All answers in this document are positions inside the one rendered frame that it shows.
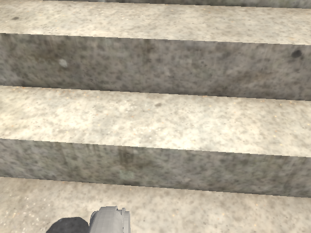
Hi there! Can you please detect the left robot thigh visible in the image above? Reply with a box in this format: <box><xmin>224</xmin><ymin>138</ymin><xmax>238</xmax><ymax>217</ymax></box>
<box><xmin>87</xmin><ymin>206</ymin><xmax>131</xmax><ymax>233</ymax></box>

